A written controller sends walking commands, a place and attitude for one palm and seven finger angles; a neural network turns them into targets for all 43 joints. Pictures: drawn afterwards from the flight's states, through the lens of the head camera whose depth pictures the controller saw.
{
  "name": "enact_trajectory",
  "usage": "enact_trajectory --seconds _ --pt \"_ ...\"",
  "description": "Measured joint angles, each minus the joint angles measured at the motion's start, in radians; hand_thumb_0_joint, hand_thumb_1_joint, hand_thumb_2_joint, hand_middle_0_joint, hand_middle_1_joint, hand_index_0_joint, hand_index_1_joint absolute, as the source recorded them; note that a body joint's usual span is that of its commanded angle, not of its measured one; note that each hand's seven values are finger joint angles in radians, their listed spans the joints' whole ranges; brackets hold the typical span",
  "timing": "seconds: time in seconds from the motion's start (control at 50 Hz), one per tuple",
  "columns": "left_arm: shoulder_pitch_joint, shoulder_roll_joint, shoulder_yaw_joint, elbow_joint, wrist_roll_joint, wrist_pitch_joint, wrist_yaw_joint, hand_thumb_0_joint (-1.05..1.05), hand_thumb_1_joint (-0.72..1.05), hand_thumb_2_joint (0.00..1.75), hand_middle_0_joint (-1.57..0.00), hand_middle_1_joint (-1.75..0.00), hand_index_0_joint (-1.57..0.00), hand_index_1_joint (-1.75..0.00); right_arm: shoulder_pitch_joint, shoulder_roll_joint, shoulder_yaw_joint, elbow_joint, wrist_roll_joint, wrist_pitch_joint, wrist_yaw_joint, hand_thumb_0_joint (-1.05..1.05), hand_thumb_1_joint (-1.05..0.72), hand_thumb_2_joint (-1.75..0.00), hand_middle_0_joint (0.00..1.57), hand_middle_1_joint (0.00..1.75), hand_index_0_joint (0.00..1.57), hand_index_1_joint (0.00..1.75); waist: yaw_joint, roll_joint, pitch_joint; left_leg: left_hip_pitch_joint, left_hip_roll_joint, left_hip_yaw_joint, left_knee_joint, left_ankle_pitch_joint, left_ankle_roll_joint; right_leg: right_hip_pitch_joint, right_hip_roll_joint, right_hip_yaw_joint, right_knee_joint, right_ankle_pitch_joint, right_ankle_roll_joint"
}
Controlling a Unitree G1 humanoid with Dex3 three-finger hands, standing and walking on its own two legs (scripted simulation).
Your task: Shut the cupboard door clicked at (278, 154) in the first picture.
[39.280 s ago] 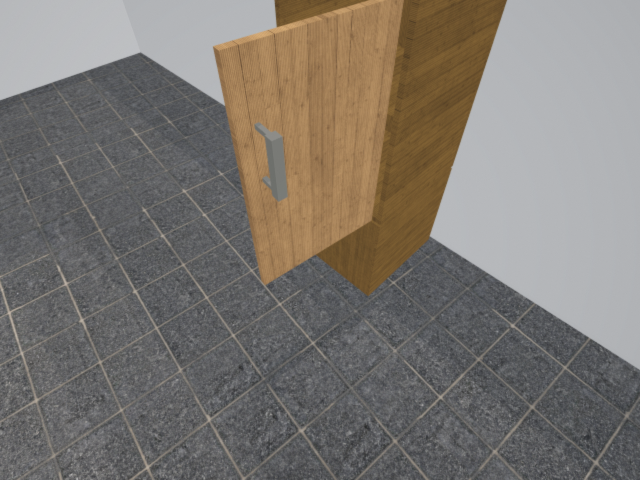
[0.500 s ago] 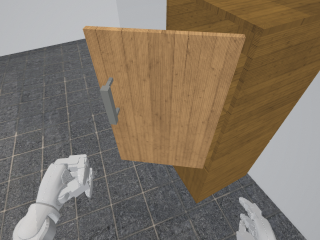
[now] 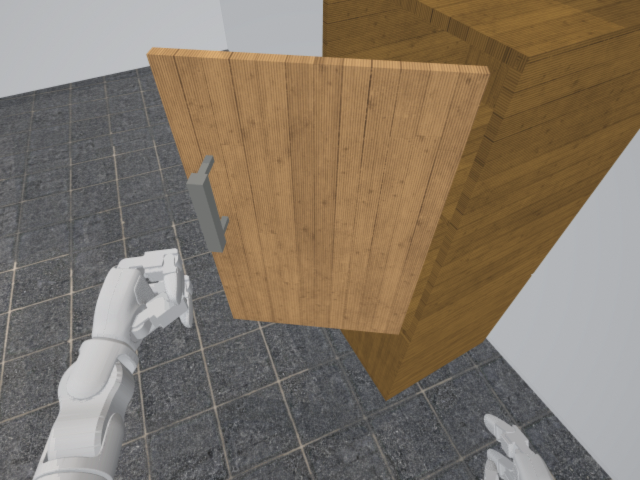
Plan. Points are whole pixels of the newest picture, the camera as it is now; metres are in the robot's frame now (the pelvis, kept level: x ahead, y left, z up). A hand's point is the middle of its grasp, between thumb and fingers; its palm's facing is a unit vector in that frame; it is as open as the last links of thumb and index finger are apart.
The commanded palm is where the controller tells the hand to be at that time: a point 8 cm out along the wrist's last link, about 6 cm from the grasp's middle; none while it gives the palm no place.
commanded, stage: bring the fist close to the handle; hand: left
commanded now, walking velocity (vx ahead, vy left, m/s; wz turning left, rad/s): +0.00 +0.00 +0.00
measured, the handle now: (212, 205) +0.46 +0.18 +0.08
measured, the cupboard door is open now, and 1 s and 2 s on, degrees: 55 55 42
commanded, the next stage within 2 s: push the door shut along its arc in 0.78 s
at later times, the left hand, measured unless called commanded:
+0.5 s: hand (223, 262) +0.36 +0.14 +0.08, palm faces -0.08 -1.00 -0.01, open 3.1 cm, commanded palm +0.33 +0.20 +0.08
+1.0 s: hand (221, 262) +0.36 +0.15 +0.08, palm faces -0.09 -1.00 -0.02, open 3.1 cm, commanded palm +0.35 +0.20 +0.08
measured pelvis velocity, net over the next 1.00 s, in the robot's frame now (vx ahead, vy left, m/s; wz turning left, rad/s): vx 0.00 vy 0.00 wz -0.01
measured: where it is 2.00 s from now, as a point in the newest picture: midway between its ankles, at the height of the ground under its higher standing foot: outside the picture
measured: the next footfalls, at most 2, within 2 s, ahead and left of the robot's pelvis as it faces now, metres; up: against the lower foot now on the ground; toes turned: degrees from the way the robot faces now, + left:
none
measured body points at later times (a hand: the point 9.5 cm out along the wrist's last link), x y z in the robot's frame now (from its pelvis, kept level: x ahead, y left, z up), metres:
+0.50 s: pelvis +0.01 +0.00 +0.00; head +0.04 +0.00 +0.45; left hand +0.36 +0.20 +0.09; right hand +0.13 -0.25 -0.10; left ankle +0.02 +0.07 -0.70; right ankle -0.01 -0.09 -0.70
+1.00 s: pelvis +0.00 +0.00 +0.00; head +0.03 +0.00 +0.45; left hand +0.36 +0.20 +0.08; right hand +0.13 -0.25 -0.09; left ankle +0.02 +0.07 -0.70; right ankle -0.01 -0.09 -0.70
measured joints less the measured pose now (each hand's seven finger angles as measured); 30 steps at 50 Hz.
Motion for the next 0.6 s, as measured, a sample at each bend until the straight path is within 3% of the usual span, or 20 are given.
enact_trajectory --seconds 0.08,0.16,0.3,0.42,0.6 --pt "-0.035 -0.017 -0.043 0.035 0.002 0.033 -0.016 0.02 0.90 0.90 -1.29 -1.50 -1.30 -1.50 -0.008 -0.005 -0.006 0.002 0.004 0.007 -0.003 0.01 -0.90 -0.90 0.20 0.30 0.21 0.30 -0.001 0.011 0.003 -0.004 -0.005 -0.002 -0.001 0.001 0.004 -0.002 -0.004 -0.002 -0.002 0.000 0.004" --pt "-0.078 -0.040 -0.069 0.061 0.018 0.040 0.014 0.02 0.90 0.90 -1.30 -1.50 -1.30 -1.50 -0.021 0.004 -0.002 0.005 -0.001 0.015 -0.005 0.01 -0.90 -0.90 0.20 0.30 0.21 0.30 -0.008 0.004 0.006 -0.005 -0.007 0.005 -0.007 0.003 0.005 -0.009 -0.007 0.005 0.001 -0.001 0.005" --pt "-0.198 -0.036 -0.038 0.162 0.051 0.012 0.077 0.02 0.90 0.90 -1.30 -1.50 -1.30 -1.50 -0.026 0.023 0.006 0.010 -0.007 0.043 0.009 0.01 -0.90 -0.90 0.20 0.30 0.21 0.30 -0.018 -0.012 0.001 -0.011 -0.003 0.014 -0.008 0.002 0.002 -0.022 -0.004 0.014 0.007 -0.002 0.002" --pt "-0.251 -0.024 -0.031 0.248 0.046 0.026 0.063 0.02 0.90 0.90 -1.29 -1.50 -1.30 -1.50 -0.002 0.015 -0.002 0.013 -0.002 0.067 0.016 0.01 -0.90 -0.90 0.20 0.30 0.21 0.30 -0.022 -0.001 -0.003 -0.012 0.000 0.013 -0.013 0.002 0.001 -0.020 -0.001 0.014 -0.003 0.002 0.002" --pt "-0.226 -0.044 -0.019 0.250 0.048 -0.018 0.064 0.02 0.90 0.90 -1.29 -1.50 -1.30 -1.50 0.016 0.010 -0.011 0.020 -0.006 0.091 0.018 0.01 -0.90 -0.90 0.20 0.30 0.21 0.30 -0.024 -0.012 -0.006 0.000 0.005 0.027 -0.024 0.003 0.000 -0.018 0.003 0.029 -0.003 0.003 0.001"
